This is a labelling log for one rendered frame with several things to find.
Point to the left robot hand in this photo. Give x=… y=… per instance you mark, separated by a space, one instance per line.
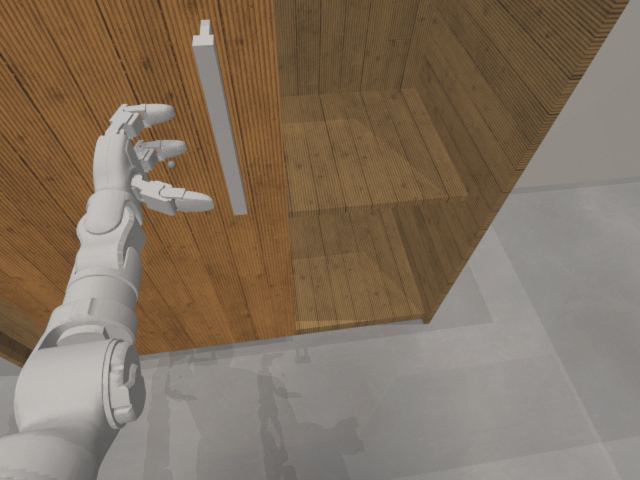
x=116 y=162

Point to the handle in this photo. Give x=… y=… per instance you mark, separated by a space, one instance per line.
x=207 y=61

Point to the wardrobe door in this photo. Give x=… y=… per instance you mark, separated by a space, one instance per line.
x=208 y=278
x=18 y=326

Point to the robot left forearm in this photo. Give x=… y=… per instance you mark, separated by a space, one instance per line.
x=103 y=288

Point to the robot left upper arm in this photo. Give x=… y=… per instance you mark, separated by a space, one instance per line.
x=72 y=402

